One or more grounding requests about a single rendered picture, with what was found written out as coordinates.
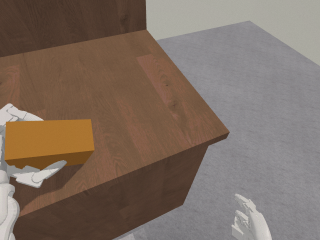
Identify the sponge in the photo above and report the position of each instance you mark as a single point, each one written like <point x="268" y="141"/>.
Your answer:
<point x="41" y="143"/>

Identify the robot right hand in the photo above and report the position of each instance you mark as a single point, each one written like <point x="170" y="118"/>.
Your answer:
<point x="254" y="227"/>

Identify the table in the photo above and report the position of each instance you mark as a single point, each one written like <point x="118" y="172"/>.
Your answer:
<point x="95" y="60"/>

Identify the robot left hand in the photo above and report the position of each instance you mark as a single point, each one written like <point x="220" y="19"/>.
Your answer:
<point x="29" y="175"/>

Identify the left robot forearm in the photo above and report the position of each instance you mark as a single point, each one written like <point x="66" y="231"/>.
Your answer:
<point x="9" y="211"/>

